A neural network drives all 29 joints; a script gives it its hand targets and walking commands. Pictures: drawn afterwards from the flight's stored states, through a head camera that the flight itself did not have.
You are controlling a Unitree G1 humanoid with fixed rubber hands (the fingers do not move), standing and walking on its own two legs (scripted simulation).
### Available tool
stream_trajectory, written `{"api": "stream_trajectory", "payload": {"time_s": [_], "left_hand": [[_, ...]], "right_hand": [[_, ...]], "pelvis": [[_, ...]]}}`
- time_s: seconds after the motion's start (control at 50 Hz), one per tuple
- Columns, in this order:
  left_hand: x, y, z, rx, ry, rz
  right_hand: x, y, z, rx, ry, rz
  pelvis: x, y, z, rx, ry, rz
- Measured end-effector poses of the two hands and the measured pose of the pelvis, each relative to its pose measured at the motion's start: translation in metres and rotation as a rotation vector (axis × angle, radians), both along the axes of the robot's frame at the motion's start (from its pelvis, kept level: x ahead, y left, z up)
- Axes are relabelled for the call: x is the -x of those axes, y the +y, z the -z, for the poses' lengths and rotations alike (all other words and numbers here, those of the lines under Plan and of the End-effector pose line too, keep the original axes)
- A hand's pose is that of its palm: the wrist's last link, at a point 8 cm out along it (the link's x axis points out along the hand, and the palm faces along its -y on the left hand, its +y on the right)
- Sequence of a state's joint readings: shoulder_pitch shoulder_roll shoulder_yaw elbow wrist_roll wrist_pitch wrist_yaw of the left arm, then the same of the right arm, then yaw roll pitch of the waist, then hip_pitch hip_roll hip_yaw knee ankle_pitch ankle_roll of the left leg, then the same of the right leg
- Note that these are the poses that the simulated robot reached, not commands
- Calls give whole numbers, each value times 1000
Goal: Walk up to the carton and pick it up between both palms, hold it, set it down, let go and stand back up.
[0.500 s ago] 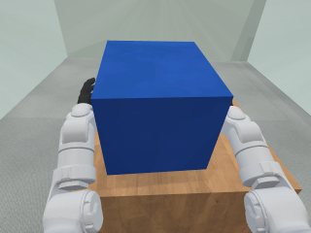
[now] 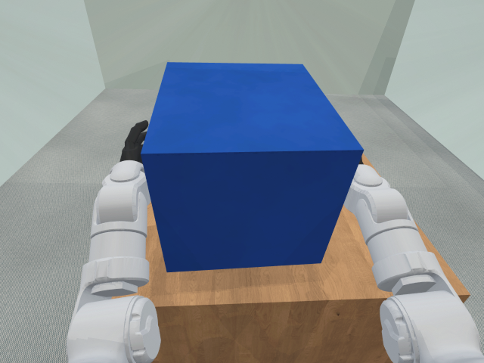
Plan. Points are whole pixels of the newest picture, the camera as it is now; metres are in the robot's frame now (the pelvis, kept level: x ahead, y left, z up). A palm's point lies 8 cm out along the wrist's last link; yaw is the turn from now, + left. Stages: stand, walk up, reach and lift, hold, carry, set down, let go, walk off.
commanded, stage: hold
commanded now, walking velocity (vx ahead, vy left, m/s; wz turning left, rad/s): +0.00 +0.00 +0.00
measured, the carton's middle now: (241, 158) +0.42 +0.02 +0.20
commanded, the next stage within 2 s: set down in 0.18 s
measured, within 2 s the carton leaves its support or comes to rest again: neither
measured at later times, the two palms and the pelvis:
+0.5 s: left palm (129, 160) +0.36 +0.20 +0.23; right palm (349, 168) +0.37 -0.16 +0.21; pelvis +0.00 +0.00 +0.00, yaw +0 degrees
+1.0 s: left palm (142, 174) +0.39 +0.19 +0.18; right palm (341, 169) +0.41 -0.16 +0.19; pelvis +0.02 -0.01 +0.00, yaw +0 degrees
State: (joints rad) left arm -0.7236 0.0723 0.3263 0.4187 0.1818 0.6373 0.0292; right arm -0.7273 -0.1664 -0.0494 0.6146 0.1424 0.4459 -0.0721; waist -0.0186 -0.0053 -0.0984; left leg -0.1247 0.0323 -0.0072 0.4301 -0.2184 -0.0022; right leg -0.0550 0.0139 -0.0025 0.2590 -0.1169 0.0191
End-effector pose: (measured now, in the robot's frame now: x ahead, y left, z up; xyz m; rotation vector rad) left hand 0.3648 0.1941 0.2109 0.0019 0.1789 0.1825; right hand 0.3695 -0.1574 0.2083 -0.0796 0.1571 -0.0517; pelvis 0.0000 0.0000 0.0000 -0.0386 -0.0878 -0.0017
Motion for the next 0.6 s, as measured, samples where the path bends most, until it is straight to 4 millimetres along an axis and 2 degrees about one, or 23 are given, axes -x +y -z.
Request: {"api": "stream_trajectory", "payload": {"time_s": [0.2,0.28,0.38,0.52,0.6], "left_hand": [[0,0,0,0,0,1],[9,2,-4,-33,-29,-17],[14,2,-7,-28,-40,-17],[6,2,-19,-19,-95,0],[0,0,-18,-33,-100,8]], "right_hand": [[0,0,0,-1,0,1],[1,2,-5,-69,-26,-14],[5,2,-7,-75,-37,-15],[2,2,-5,-60,-93,-7],[-2,-1,0,-44,-102,-7]], "pelvis": [[0,0,0,0,0,0],[0,0,0,0,-5,0],[2,-1,0,-1,-14,-1],[2,-1,0,-1,-14,-1],[-1,-2,0,-2,-11,-1]]}}
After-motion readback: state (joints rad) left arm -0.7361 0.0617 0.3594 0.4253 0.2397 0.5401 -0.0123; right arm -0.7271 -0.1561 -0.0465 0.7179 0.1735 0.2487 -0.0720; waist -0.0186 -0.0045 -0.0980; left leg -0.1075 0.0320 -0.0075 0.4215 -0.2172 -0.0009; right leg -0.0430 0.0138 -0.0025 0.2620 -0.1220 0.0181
